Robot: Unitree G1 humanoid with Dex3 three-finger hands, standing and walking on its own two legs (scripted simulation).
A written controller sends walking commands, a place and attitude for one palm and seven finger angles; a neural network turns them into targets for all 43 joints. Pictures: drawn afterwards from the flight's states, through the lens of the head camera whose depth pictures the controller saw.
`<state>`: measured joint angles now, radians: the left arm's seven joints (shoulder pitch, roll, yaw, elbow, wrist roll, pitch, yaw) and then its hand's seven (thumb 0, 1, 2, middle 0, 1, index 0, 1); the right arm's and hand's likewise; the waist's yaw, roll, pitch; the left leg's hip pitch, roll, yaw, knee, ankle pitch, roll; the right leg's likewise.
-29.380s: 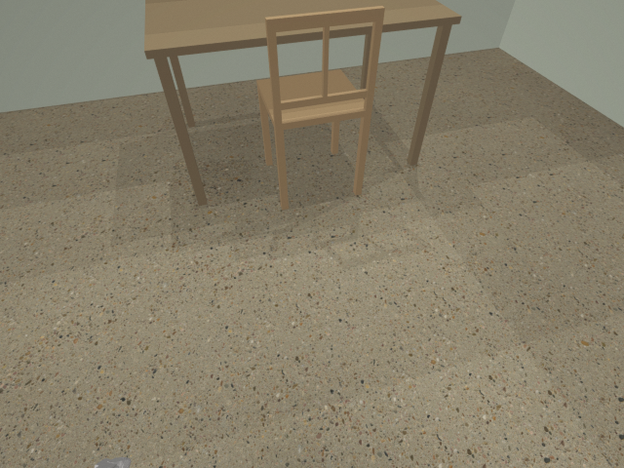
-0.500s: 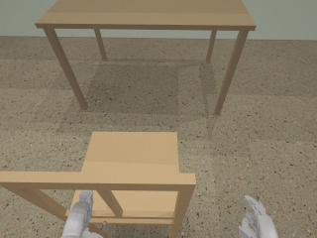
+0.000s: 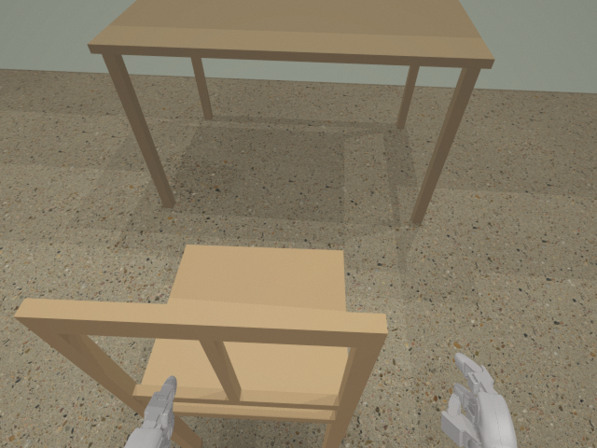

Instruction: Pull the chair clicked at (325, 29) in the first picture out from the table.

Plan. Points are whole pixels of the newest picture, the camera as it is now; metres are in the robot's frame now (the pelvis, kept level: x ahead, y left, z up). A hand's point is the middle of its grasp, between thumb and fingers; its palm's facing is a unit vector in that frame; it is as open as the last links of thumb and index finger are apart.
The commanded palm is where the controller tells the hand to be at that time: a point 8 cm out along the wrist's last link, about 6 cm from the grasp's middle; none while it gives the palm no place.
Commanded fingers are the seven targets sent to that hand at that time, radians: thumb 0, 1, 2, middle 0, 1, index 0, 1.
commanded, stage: draw the hand back to the body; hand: left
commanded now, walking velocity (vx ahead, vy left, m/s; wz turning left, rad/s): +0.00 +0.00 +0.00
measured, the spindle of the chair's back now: (223, 368) +0.25 +0.12 -0.05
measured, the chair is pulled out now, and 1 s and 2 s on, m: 0.78 0.77 0.77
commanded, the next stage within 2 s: step back with the hand held close in 1.70 s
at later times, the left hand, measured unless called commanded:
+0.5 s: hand out of the picture +0.13 +0.16 +0.05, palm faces -0.02 -1.00 -0.07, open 17.5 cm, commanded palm +0.09 +0.22 +0.09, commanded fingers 0.00 -0.55 0.20 0.00 0.00 0.00 0.00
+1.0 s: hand (51, 377) +0.17 +0.23 +0.15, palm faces +0.38 -0.81 -0.45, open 13.4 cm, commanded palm +0.12 +0.26 +0.18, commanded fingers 0.00 0.36 0.64 -0.12 -0.19 -0.12 -0.19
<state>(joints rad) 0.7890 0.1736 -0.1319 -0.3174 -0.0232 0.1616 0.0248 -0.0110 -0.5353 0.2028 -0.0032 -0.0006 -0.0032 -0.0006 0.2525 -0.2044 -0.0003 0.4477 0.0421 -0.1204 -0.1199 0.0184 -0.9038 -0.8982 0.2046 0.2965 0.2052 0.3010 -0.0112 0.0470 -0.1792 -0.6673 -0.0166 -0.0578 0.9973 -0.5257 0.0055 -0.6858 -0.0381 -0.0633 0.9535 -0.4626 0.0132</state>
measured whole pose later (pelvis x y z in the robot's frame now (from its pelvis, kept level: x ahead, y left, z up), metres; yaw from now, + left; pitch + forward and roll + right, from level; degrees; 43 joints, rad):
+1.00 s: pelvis +0.01 -0.01 +0.05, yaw +1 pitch +0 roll -1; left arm 0.64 0.33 0.18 -0.45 -0.04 0.04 0.18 -0.01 0.02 0.47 -0.08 -0.11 -0.18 -0.16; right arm 0.20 -0.22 0.04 0.63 0.03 -0.17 -0.14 0.02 -0.90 -0.90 0.20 0.30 0.20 0.30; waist 0.06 0.09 -0.04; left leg -0.26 0.00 -0.08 0.65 -0.38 -0.01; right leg -0.27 -0.02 -0.09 0.61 -0.33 0.00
